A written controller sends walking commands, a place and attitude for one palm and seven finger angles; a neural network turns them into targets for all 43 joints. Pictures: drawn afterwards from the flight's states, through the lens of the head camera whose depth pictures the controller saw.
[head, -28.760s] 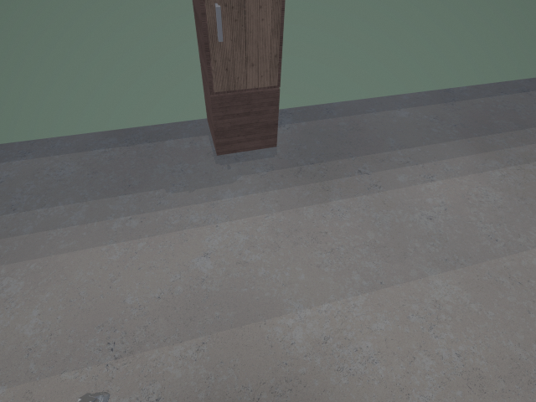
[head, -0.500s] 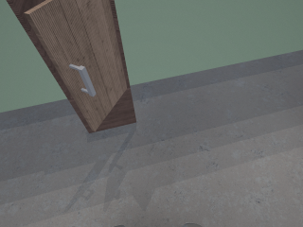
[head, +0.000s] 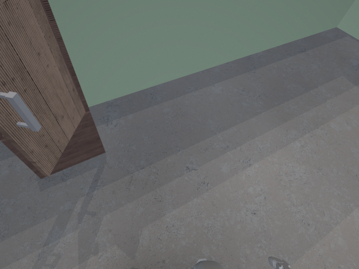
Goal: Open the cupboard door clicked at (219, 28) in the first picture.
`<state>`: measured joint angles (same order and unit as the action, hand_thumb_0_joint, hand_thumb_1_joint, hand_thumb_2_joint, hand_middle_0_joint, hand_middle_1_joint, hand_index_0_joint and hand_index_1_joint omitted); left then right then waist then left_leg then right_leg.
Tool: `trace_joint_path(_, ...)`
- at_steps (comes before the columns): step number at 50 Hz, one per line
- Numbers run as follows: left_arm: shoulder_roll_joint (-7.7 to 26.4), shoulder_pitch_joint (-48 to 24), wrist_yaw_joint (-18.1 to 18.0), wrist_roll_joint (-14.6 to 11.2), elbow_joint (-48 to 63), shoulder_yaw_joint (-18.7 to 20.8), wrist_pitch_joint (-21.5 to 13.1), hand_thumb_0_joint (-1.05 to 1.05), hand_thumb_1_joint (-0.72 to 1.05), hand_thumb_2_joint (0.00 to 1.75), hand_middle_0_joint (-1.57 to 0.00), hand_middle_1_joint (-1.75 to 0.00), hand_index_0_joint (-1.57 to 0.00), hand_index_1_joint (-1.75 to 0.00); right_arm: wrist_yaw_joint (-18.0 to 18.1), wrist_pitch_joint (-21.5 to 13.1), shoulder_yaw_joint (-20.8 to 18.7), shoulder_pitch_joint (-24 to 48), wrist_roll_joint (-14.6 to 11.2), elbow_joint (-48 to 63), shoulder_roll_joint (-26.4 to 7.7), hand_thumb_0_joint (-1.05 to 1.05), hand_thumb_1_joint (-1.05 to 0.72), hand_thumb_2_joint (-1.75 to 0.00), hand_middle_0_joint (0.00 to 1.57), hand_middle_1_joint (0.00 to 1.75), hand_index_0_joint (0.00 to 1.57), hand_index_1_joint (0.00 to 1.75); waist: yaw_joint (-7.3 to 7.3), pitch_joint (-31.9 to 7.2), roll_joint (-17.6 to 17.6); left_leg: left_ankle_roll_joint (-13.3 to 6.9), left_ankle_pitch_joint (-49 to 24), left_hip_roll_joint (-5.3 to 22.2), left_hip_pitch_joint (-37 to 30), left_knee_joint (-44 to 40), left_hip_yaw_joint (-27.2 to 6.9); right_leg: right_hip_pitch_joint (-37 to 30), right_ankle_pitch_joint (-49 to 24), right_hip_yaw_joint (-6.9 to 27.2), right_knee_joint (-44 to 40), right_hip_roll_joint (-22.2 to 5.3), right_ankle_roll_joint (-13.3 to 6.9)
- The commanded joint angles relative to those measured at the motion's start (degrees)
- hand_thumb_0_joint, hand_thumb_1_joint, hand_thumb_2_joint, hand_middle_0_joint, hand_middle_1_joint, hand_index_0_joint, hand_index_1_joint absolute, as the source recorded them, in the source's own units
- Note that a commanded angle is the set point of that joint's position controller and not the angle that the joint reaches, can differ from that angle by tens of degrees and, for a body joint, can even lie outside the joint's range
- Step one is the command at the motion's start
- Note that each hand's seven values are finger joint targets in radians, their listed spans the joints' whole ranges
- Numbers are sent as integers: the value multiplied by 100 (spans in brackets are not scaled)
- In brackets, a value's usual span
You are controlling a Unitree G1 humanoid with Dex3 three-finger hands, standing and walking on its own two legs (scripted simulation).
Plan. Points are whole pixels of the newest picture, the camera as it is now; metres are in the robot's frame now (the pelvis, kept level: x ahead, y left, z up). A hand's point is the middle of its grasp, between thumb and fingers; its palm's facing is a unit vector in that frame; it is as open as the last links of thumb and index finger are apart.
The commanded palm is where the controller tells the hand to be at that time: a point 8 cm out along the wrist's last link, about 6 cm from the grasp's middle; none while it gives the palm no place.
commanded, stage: walk to a spot facing it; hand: left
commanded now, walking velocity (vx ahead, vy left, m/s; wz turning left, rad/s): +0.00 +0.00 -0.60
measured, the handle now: (17, 112) +0.45 +0.48 -0.01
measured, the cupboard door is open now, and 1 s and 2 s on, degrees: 50 50 50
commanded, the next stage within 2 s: turn to face it in 1.72 s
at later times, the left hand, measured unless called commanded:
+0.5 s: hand (140, 260) +0.15 +0.10 -0.14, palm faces -0.28 -0.93 -0.25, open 7.4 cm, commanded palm none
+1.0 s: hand (179, 169) +0.41 +0.02 -0.16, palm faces -0.47 -0.86 -0.20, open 7.4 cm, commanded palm none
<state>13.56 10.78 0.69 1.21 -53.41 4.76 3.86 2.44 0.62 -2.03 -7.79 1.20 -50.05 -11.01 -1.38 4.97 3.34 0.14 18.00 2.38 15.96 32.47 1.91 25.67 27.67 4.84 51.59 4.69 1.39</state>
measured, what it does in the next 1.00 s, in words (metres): walks ahead, turning right: right foot, then left foot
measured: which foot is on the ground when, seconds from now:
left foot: down 0.00-0.28, up 0.30-0.76, down 0.78-1.00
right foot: up 0.00-0.26, down 0.28-0.78, up 0.80-1.00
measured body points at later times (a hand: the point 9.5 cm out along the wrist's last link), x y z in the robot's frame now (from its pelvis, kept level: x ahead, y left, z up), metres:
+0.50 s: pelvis +0.05 -0.08 +0.01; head +0.09 -0.11 +0.46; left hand +0.17 +0.15 -0.12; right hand +0.03 -0.35 -0.14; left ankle +0.11 +0.08 -0.65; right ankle +0.00 -0.14 -0.73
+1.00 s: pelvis +0.25 -0.12 +0.01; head +0.30 -0.13 +0.46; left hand +0.44 +0.07 -0.14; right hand +0.16 -0.34 -0.13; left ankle +0.29 -0.01 -0.73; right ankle +0.19 -0.23 -0.64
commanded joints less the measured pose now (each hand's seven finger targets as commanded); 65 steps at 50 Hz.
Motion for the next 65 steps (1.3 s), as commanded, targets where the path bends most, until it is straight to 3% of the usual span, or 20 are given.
trace_joint_path(1, 460, -93, 92, 30, 545, 175, -140, 0, 90, 90, -20, -30, -20, -30, 104, -126, -183, -540, 88, 330, -1060, 0, -90, -90, 20, 30, 20, 30, 115, -518, -1489, -707, -3842, 1548, -900, -1104, -711, 818, -139, -269, 1740, -459, 192)
trace_joint_path(9, 247, -624, 218, -20, 746, 21, -177, 0, 90, 90, -20, -30, -20, -30, 0, -87, -297, -1088, 99, 76, -1247, 0, -90, -90, 20, 30, 20, 30, 413, -728, -1634, -619, -2747, 1590, -1211, -891, 87, -109, -189, -1045, -729, -527, 83)
trace_joint_path(12, 462, -3, 242, 0, 534, 71, -242, 0, 90, 90, -20, -30, -20, -30, -78, -64, -337, -867, 61, 106, -1339, 0, -90, -90, 20, 30, 20, 30, 43, -819, -1285, -282, -625, 1498, -294, -242, 357, -1650, -849, -1201, -2225, -383, -144)
trace_joint_path(13, 898, 673, 192, 41, 317, 184, -303, 0, 90, 90, -20, -30, -20, -30, -130, -65, -296, -698, -6, 198, -1103, 0, -90, -90, 20, 30, 20, 30, -347, -987, -129, 10, 373, 1056, 848, 944, 834, -2940, -541, -289, -2975, -978, -439)
trace_joint_path(14, 1730, 1226, 59, 73, 137, 369, -357, 0, 90, 90, -20, -30, -20, -30, -196, -72, -149, -161, -73, 574, -562, 0, -90, -90, 20, 30, 20, 30, -719, -780, 2140, 353, 2417, 93, 2699, 2862, 1089, -3479, -577, 2642, -3772, -2653, -1208)
trace_joint_path(16, 1460, 966, -89, -37, 235, 300, -381, 0, 90, 90, -20, -30, -20, -30, -216, -48, -237, 148, -30, 623, -994, 0, -90, -90, 20, 30, 20, 30, -516, -222, 1273, 227, 1304, 538, 3016, 3652, -261, -2549, 556, 2518, -4121, -2538, -1518)
trace_joint_path(21, 902, 485, -82, -26, 291, 147, -610, 0, 90, 90, -20, -30, -20, -30, -318, -66, -261, -101, 35, 248, -699, 0, -90, -90, 20, 30, 20, 30, 27, -292, 275, 433, -53, 420, 2078, 2901, -40, -1942, -1716, 1178, -3788, -1681, -1259)
trace_joint_path(34, 819, 1203, -118, 33, -125, 135, -730, 0, 90, 90, -20, -30, -20, -30, -326, -329, -230, 841, -35, 603, -525, 0, -90, -90, 20, 30, 20, 30, -197, -108, 425, 257, -84, 68, 1821, 933, -47, -2715, -3409, 1557, -3399, -1711, -1344)
trace_joint_path(37, 763, 793, -120, -13, -87, 168, -748, 0, 90, 90, -20, -30, -20, -30, -214, -412, -287, -529, -8, 124, -736, 0, -90, -90, 20, 30, 20, 30, 553, -527, -138, 112, -700, -191, -816, -410, 122, -1454, -4050, 1039, -2140, -1153, -969)
trace_joint_path(38, 613, 802, -71, -75, -10, 166, -758, 0, 90, 90, -20, -30, -20, -30, -131, -447, -392, -1578, 57, -179, -1223, 0, -90, -90, 20, 30, 20, 30, 928, -1209, -884, -192, -337, 619, -2410, -593, -837, -471, -3118, 630, -814, -679, -717)
trace_joint_path(39, 221, 1130, 7, -134, 55, 62, -767, 0, 90, 90, -20, -30, -20, -30, -106, -487, -498, -2279, 149, -313, -1807, 0, -90, -90, 20, 30, 20, 30, 972, -1800, -2473, -846, -123, 2490, -3309, -1242, -3161, 797, 253, -278, 1408, 105, -385)
trace_joint_path(40, 380, 818, -5, -77, 142, 58, -776, 0, 90, 90, -20, -30, -20, -30, -64, -414, -412, -2200, 121, -265, -1699, 0, -90, -90, 20, 30, 20, 30, 936, -1535, -1926, -1163, 202, 2779, -2759, -1765, -3867, 1159, 388, 138, 2302, -173, -426)
trace_joint_path(41, 335, 528, 57, -33, 278, 58, -799, 0, 90, 90, -20, -30, -20, -30, -81, -387, -395, -1777, 113, -114, -1551, 0, -90, -90, 20, 30, 20, 30, 744, -685, -1081, -1346, 193, 2702, -2076, -1824, -3538, 1538, 34, -54, 2616, -549, -402)
trace_joint_path(43, 231, 277, 104, 57, 145, 72, -728, 0, 90, 90, -20, -30, -20, -30, -100, -465, -209, -1200, 109, -71, -865, 0, -90, -90, 20, 30, 20, 30, 396, -46, -1202, -901, -179, 2075, -669, -1947, -2293, 1400, -753, -105, 2740, -849, -351)
trace_joint_path(46, -41, 411, 207, 61, 109, 2, -541, 0, 90, 90, -20, -30, -20, -30, -64, -606, -103, -1238, 71, -247, -626, 0, -90, -90, 20, 30, 20, 30, 136, -241, -1184, -637, -2034, 1514, -709, -1886, -694, 1193, -1269, -312, 2041, -925, -227)
trace_joint_path(50, -148, -16, 256, 59, 250, -80, -463, 0, 90, 90, -20, -30, -20, -30, -101, -589, -120, -1460, 49, -461, -686, 0, -90, -90, 20, 30, 20, 30, 135, -388, -1183, -608, -2208, 1304, -867, -1938, 202, 942, -1733, -669, 565, -996, -197)
trace_joint_path(56, 3, -807, 256, 31, 412, -92, -490, 0, 90, 90, -20, -30, -20, -30, -138, -487, -136, -1841, 113, -742, -857, 0, -90, -90, 20, 30, 20, 30, 295, -36, -876, -603, -2032, 1640, -837, -1887, 362, -33, -1646, -1064, -1220, -823, -381)
trace_joint_path(59, 396, 740, 173, 60, -97, 30, -618, 0, 90, 90, -20, -30, -20, -30, -160, -459, -100, -1718, 38, -806, -867, 0, -90, -90, 20, 30, 20, 30, -473, -796, -367, -263, -3325, 1173, -325, 290, 829, -2487, -1671, -1092, -1956, -532, -696)
trace_joint_path(61, 1508, 2027, 8, -30, -460, 287, -665, 0, 90, 90, -20, -30, -20, -30, -200, -491, -43, -1759, -123, -525, -449, 0, -90, -90, 20, 30, 20, 30, -764, -1912, 1699, 150, 1713, -62, 2052, 3892, 777, -4460, -1580, 2843, -3367, -3122, -1675)
trace_joint_path(65, 598, 608, -95, -104, -215, -3, -700, 0, 90, 90, -20, -30, -20, -30, -199, -343, -104, -1157, -26, -712, -306, 0, -90, -90, 20, 30, 20, 30, -6, -433, 35, 147, 238, 713, 1815, 3698, -100, -2014, -3003, 811, -3628, -2243, -1260)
